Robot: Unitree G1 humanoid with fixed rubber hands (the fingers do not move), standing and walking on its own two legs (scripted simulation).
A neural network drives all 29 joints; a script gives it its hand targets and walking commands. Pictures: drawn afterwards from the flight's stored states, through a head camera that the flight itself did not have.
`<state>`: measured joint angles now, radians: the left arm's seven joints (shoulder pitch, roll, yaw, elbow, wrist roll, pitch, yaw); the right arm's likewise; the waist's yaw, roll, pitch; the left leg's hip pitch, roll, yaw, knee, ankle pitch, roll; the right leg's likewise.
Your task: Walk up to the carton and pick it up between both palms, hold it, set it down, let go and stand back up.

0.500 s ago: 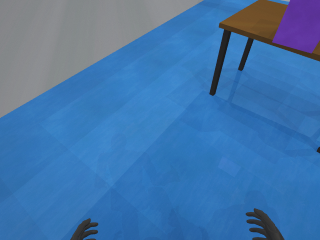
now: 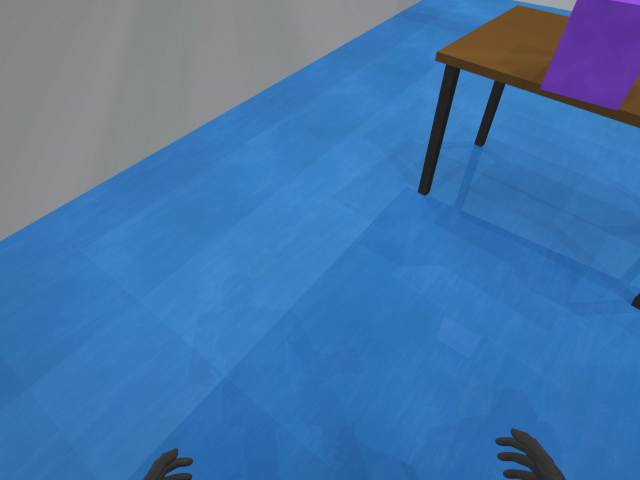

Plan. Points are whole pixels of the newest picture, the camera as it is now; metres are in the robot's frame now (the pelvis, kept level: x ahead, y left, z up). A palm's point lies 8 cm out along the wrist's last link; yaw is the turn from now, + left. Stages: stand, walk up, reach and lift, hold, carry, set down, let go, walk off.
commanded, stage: stand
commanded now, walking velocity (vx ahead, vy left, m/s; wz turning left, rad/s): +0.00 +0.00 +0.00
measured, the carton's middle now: (608, 43) +1.17 -0.80 +0.02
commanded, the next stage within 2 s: walk up in 0.32 s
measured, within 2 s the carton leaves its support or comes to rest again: neither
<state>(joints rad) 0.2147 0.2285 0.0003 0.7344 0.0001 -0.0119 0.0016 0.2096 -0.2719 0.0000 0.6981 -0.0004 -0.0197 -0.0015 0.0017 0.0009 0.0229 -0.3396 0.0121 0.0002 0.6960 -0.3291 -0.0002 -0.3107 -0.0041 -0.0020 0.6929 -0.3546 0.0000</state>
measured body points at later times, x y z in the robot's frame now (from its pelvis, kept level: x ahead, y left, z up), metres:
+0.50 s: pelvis -0.01 -0.01 +0.00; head -0.01 -0.01 +0.45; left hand +0.11 +0.24 -0.11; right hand +0.12 -0.27 -0.11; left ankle +0.03 +0.12 -0.72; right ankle +0.01 -0.12 -0.72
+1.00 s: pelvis +0.06 -0.13 +0.00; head +0.05 -0.17 +0.45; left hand +0.20 +0.15 -0.08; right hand +0.09 -0.47 -0.11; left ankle +0.02 +0.03 -0.65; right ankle +0.04 -0.24 -0.72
